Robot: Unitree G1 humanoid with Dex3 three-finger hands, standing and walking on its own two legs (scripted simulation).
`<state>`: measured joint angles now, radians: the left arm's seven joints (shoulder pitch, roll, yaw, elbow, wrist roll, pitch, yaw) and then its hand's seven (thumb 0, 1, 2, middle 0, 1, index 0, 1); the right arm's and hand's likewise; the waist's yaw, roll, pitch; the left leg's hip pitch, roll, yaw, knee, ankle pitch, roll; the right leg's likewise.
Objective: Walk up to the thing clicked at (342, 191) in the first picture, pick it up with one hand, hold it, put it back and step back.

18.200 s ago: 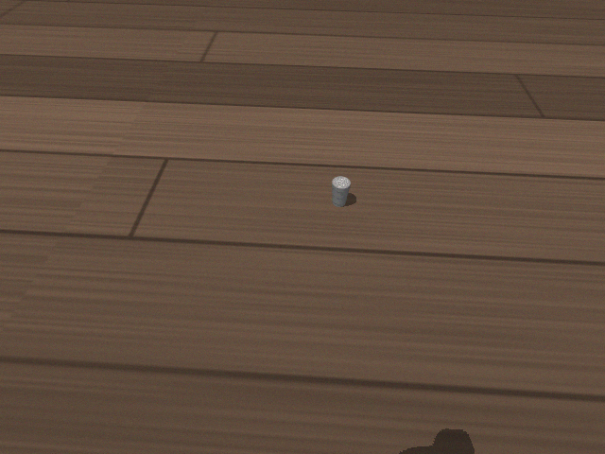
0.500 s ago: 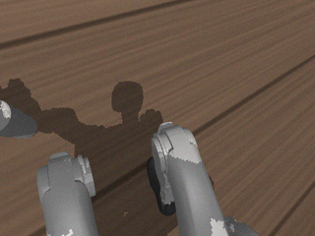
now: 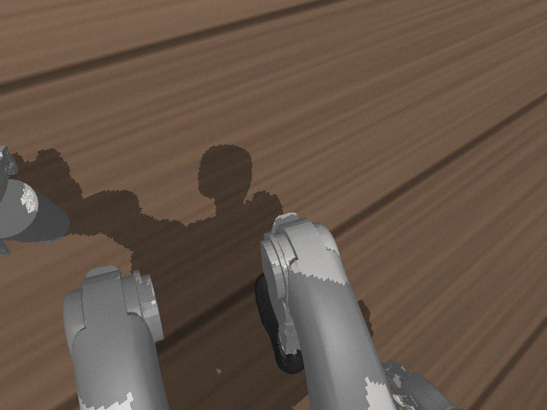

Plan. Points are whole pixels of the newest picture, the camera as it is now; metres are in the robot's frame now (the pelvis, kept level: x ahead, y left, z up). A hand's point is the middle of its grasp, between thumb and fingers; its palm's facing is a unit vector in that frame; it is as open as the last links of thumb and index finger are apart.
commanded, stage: close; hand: left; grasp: from the side
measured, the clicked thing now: (29, 217) +0.42 +0.25 -0.25
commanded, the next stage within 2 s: settle in 0.30 s
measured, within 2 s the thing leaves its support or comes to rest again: leaves its support in 0.80 s
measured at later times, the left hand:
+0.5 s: hand out of the picture +0.42 +0.28 -0.20, palm faces -0.51 -0.09 -0.86, open 11.0 cm
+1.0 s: hand out of the picture +0.46 +0.29 -0.14, palm faces -0.41 -0.06 -0.91, open 10.3 cm
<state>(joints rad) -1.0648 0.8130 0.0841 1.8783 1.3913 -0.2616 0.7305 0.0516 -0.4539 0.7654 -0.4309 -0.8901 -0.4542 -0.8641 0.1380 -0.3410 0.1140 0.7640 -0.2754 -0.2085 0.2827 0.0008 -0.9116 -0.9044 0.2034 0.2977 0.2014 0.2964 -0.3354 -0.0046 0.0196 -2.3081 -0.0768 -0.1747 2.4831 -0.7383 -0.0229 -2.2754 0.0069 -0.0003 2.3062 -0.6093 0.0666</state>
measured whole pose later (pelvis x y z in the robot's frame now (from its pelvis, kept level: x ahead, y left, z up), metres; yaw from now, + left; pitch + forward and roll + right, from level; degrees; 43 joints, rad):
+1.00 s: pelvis +0.02 +0.00 +0.04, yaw +2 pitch +39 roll -10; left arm -0.89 0.62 0.06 1.32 1.18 -0.07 0.44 0.02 0.06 0.49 -0.80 -0.79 -0.55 -0.66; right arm 0.19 -0.33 -0.01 0.76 -0.14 -0.06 0.26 0.00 -0.95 -0.92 0.20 0.30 0.20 0.30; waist -0.22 0.09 -0.09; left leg -2.26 -0.07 -0.13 2.35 -0.78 -0.01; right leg -2.24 -0.03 0.02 2.21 -0.66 0.05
